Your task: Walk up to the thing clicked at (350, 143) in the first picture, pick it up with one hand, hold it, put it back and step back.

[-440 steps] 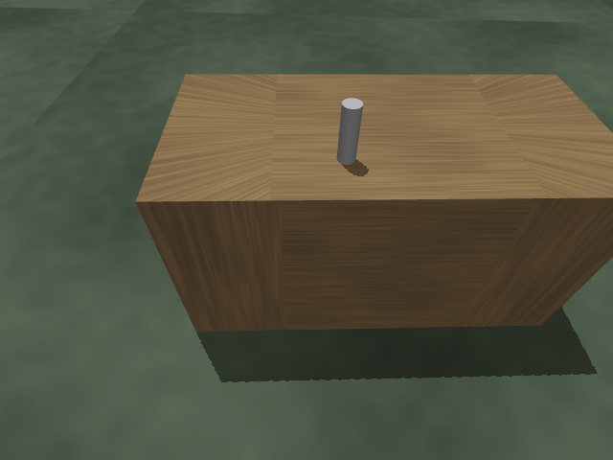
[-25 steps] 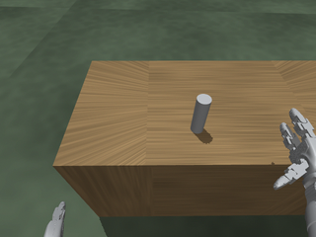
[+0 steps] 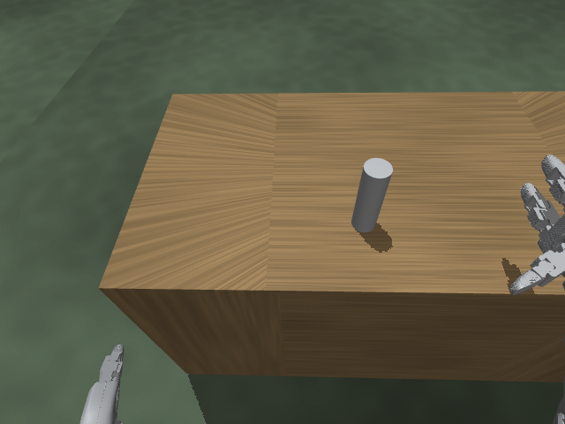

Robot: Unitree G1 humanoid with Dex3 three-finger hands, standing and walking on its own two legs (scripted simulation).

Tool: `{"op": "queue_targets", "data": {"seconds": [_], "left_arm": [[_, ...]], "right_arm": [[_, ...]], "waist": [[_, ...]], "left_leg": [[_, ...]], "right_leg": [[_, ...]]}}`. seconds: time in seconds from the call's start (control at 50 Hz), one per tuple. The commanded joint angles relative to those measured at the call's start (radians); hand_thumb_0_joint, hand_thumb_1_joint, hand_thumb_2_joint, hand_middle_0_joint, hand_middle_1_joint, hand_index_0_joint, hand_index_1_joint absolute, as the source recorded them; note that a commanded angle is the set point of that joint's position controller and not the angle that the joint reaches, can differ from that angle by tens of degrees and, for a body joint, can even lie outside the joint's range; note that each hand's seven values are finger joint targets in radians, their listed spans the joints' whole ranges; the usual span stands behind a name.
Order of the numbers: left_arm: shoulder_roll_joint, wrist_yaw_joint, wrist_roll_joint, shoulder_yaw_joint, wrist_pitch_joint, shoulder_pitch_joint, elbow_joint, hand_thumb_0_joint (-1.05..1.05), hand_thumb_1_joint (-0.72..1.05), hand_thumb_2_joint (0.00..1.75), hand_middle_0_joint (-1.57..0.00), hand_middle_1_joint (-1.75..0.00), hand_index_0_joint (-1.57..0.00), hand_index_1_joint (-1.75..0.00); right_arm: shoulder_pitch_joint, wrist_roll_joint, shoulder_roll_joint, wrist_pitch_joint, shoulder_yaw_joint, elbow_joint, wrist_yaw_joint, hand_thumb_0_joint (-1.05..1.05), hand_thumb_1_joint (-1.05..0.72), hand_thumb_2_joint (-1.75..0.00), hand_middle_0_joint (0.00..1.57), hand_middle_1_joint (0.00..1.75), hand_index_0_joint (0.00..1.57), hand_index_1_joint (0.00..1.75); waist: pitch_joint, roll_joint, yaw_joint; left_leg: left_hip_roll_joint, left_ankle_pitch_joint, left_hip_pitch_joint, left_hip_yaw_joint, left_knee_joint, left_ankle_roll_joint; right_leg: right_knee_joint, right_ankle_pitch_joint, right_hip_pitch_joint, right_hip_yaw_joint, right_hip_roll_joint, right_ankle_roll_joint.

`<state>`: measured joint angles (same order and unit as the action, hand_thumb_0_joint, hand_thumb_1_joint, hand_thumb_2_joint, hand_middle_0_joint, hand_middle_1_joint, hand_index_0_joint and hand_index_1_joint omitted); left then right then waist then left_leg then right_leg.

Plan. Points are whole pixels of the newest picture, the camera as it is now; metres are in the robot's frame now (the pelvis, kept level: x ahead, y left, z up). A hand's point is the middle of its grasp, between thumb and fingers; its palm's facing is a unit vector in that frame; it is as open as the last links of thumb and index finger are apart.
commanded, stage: go down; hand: right
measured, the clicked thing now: (370, 198) +0.51 -0.12 -0.03
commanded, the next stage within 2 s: approach in 1.80 s
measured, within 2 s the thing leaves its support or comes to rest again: neither
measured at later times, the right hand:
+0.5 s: hand (531, 215) +0.39 -0.30 +0.09, palm faces +0.03 +1.00 +0.01, open 17.7 cm
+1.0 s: hand (532, 208) +0.41 -0.31 +0.08, palm faces +0.02 +1.00 +0.01, open 17.6 cm
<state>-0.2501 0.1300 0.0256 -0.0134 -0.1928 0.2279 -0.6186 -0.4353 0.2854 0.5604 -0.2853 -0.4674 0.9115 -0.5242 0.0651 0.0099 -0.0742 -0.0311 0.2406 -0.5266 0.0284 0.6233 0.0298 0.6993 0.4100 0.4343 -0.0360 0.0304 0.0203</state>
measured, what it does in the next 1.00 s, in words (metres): stands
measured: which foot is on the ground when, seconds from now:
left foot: down 0.00-1.00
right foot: down 0.00-1.00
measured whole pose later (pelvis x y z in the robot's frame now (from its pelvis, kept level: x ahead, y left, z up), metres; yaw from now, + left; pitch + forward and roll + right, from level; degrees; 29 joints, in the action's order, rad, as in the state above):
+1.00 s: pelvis -0.02 +0.00 -0.03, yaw +0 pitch +14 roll +2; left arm -0.27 0.10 0.01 -0.07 -0.21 0.28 -0.43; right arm -0.69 0.21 0.76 -0.26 -0.52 1.14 -0.59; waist 0.11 0.03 -0.14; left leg -0.02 0.29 -0.76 0.04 0.80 0.03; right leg 0.91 0.48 0.68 -0.05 0.04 0.02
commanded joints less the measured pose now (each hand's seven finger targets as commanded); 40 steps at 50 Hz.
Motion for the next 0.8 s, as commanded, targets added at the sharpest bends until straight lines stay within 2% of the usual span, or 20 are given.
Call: {"op": "queue_targets", "data": {"seconds": [0.0,0.04,0.08,0.12,0.14,0.18,0.2,0.24,0.28,0.3,0.32,0.38,0.42,0.54,0.6,0.66,0.7,0.74,0.76,0.78], "left_arm": [[-0.178,0.008,0.002,0.07,-0.048,-0.022,0.147,0.0,-0.55,0.06,-0.05,-0.05,-0.04,-0.06],[-0.15,0.001,0.005,0.038,-0.051,-0.059,0.198,0.0,-0.55,0.06,-0.05,-0.05,-0.04,-0.06],[-0.176,0.003,0.006,0.064,-0.05,-0.049,0.218,0.0,-0.56,0.06,-0.05,-0.05,-0.04,-0.05],[-0.153,0.003,0.007,0.043,-0.05,-0.02,0.231,0.0,-0.56,0.06,-0.05,-0.05,-0.04,-0.06],[-0.172,0.004,0.006,0.064,-0.049,0.006,0.204,0.0,-0.56,0.06,-0.05,-0.05,-0.04,-0.05],[-0.151,-0.001,0.005,0.048,-0.047,0.021,0.182,0.0,-0.56,0.06,-0.05,-0.05,-0.04,-0.06],[-0.173,0.001,0.005,0.065,-0.053,-0.002,0.207,0.0,-0.55,0.06,-0.05,-0.05,-0.04,-0.05],[-0.15,-0.004,0.001,0.041,-0.054,-0.006,0.197,0.0,-0.56,0.06,-0.05,-0.04,-0.04,-0.05],[-0.172,-0.005,0.003,0.062,-0.058,-0.008,0.216,0.0,-0.55,0.06,-0.05,-0.05,-0.04,-0.05],[-0.183,-0.006,0.003,0.061,-0.059,-0.017,0.225,0.0,-0.56,0.06,-0.05,-0.04,-0.04,-0.05],[-0.156,-0.011,0.002,0.031,-0.061,-0.016,0.244,0.0,-0.56,0.06,-0.05,-0.04,-0.04,-0.05],[-0.162,-0.01,0.002,0.032,-0.059,-0.007,0.234,0.0,-0.55,0.06,-0.05,-0.05,-0.04,-0.05],[-0.189,-0.008,0.001,0.052,-0.06,0.001,0.249,0.0,-0.56,0.06,-0.05,-0.05,-0.04,-0.05],[-0.166,-0.013,0.002,0.018,-0.064,0.0,0.316,0.0,-0.56,0.06,-0.05,-0.05,-0.04,-0.05],[-0.166,-0.013,-0.003,0.024,-0.063,0.038,0.258,0.0,-0.56,0.06,-0.05,-0.05,-0.04,-0.05],[-0.196,-0.011,-0.005,0.044,-0.074,0.002,0.315,0.0,-0.57,0.07,-0.05,-0.05,-0.04,-0.06],[-0.17,-0.013,-0.006,0.02,-0.072,0.027,0.313,0.0,-0.57,0.07,-0.05,-0.05,-0.04,-0.06],[-0.172,-0.012,-0.005,0.022,-0.071,0.035,0.305,0.0,-0.57,0.07,-0.05,-0.05,-0.04,-0.06],[-0.164,-0.013,-0.007,0.01,-0.07,0.033,0.296,0.0,-0.57,0.07,-0.05,-0.05,-0.04,-0.06],[-0.187,-0.011,-0.009,0.034,-0.071,0.021,0.306,0.0,-0.57,0.07,-0.05,-0.05,-0.04,-0.06]], "right_arm": [[-0.297,0.019,0.336,-0.063,-0.079,-0.161,-0.007,0.0,0.58,-0.02,0.06,0.04,0.06,0.04],[-0.309,0.02,0.325,-0.063,-0.074,-0.144,-0.01,0.0,0.59,-0.02,0.06,0.05,0.06,0.05],[-0.364,0.013,0.366,-0.07,-0.086,-0.181,-0.008,0.0,0.6,-0.03,0.06,0.05,0.06,0.05],[-0.424,0.009,0.382,-0.072,-0.08,-0.204,-0.017,0.0,0.6,-0.03,0.06,0.05,0.05,0.05],[-0.411,0.011,0.381,-0.068,-0.079,-0.165,-0.025,0.0,0.61,-0.03,0.06,0.05,0.05,0.05],[-0.423,0.003,0.379,-0.062,-0.073,-0.146,-0.03,0.0,0.61,-0.03,0.06,0.05,0.05,0.05],[-0.436,0.003,0.391,-0.06,-0.073,-0.13,-0.031,0.0,0.61,-0.03,0.05,0.05,0.05,0.05],[-0.46,-0.002,0.397,-0.054,-0.073,-0.121,-0.036,0.0,0.61,-0.03,0.05,0.05,0.05,0.05],[-0.479,-0.004,0.405,-0.052,-0.068,-0.095,-0.043,0.0,0.61,-0.03,0.05,0.05,0.05,0.05],[-0.478,-0.007,0.424,-0.05,-0.077,-0.097,-0.043,0.0,0.61,-0.03,0.05,0.05,0.05,0.05],[-0.496,-0.011,0.437,-0.052,-0.077,-0.098,-0.044,0.0,0.61,-0.03,0.05,0.05,0.05,0.05],[-0.511,-0.011,0.453,-0.049,-0.082,-0.07,-0.053,0.0,0.61,-0.03,0.05,0.05,0.05,0.05],[-0.51,-0.016,0.472,-0.044,-0.093,-0.035,-0.053,0.0,0.61,-0.03,0.05,0.05,0.05,0.05],[-0.566,-0.027,0.518,-0.047,-0.107,-0.03,-0.05,0.0,0.61,-0.04,0.05,0.05,0.05,0.05],[-0.559,-0.03,0.515,-0.04,-0.101,0.022,-0.056,0.0,0.61,-0.04,0.05,0.05,0.05,0.05],[-0.604,-0.035,0.556,-0.049,-0.119,-0.014,-0.055,0.0,0.61,-0.04,0.05,0.05,0.05,0.05],[-0.6,-0.04,0.539,-0.045,-0.109,0.014,-0.06,0.0,0.6,-0.04,0.06,0.05,0.06,0.05],[-0.61,-0.047,0.581,-0.047,-0.126,-0.001,-0.061,0.0,0.6,-0.04,0.06,0.05,0.06,0.05],[-0.607,-0.047,0.548,-0.042,-0.108,0.023,-0.063,0.0,0.59,-0.04,0.06,0.05,0.06,0.05],[-0.627,-0.048,0.536,-0.04,-0.095,0.011,-0.067,0.0,0.59,-0.04,0.06,0.05,0.05,0.05]], "waist": [[0.335,-0.121,0.023],[0.29,-0.084,0.02],[0.326,-0.091,0.008],[0.359,-0.123,-0.008],[0.339,-0.136,-0.013],[0.316,-0.123,-0.019],[0.32,-0.121,-0.023],[0.311,-0.143,-0.024],[0.324,-0.123,-0.037],[0.352,-0.125,-0.029],[0.362,-0.133,-0.023],[0.376,-0.161,-0.02],[0.373,-0.135,-0.03],[0.402,-0.134,-0.022],[0.355,-0.168,-0.032],[0.432,-0.157,-0.038],[0.409,-0.148,-0.042],[0.422,-0.193,-0.033],[0.428,-0.195,-0.041],[0.435,-0.186,-0.051]], "left_leg": [[0.026,-0.289,0.236,0.01,0.0,-0.046],[0.024,-0.247,0.235,0.008,-0.004,-0.043],[0.02,-0.226,0.235,0.001,-0.002,-0.042],[0.019,-0.257,0.224,-0.002,0.012,-0.041],[0.023,-0.254,0.197,0.003,0.016,-0.043],[0.015,-0.252,0.178,-0.009,0.021,-0.04],[0.018,-0.227,0.161,-0.004,0.023,-0.037],[0.017,-0.188,0.132,-0.006,0.025,-0.039],[0.017,-0.194,0.124,-0.005,0.032,-0.036],[0.017,-0.204,0.142,-0.006,0.041,-0.038],[0.015,-0.214,0.158,-0.008,0.044,-0.036],[0.024,-0.191,0.117,0.002,0.06,-0.038],[0.022,-0.18,0.108,-0.002,0.061,-0.038],[0.019,-0.142,0.136,-0.009,0.065,-0.035],[0.026,-0.134,0.059,-0.003,0.078,-0.04],[0.023,-0.161,0.085,-0.007,0.091,-0.038],[0.02,-0.171,0.094,-0.011,0.096,-0.037],[0.024,-0.175,0.074,-0.007,0.1,-0.039],[0.028,-0.179,0.054,-0.005,0.108,-0.04],[0.032,-0.172,0.03,-0.002,0.115,-0.042]], "right_leg": [[-0.063,-0.532,-0.058,-0.002,-0.011,0.001],[-0.069,-0.441,0.0,0.0,-0.013,-0.009],[-0.069,-0.377,-0.004,0.003,-0.015,-0.015],[-0.055,-0.406,-0.03,0.006,-0.017,-0.014],[-0.051,-0.437,-0.035,0.0,-0.013,-0.01],[-0.032,-0.379,0.002,0.01,-0.022,-0.021],[-0.03,-0.357,0.007,0.007,-0.019,-0.021],[-0.027,-0.318,0.021,0.006,-0.019,-0.022],[-0.014,-0.318,0.023,0.002,-0.018,-0.024],[-0.012,-0.326,0.035,0.001,-0.02,-0.023],[-0.004,-0.327,0.043,0.005,-0.022,-0.023],[0.007,-0.359,0.032,-0.004,-0.017,-0.016],[0.011,-0.33,0.053,-0.004,-0.019,-0.019],[0.015,-0.245,0.104,0.002,-0.024,-0.026],[0.025,-0.277,0.102,-0.004,-0.019,-0.019],[0.045,-0.299,0.088,-0.004,-0.018,-0.02],[0.054,-0.284,0.126,0.001,-0.024,-0.023],[0.057,-0.325,0.092,-0.001,-0.021,-0.018],[0.063,-0.349,0.076,-0.004,-0.017,-0.016],[0.067,-0.366,0.075,-0.013,-0.014,-0.013]]}}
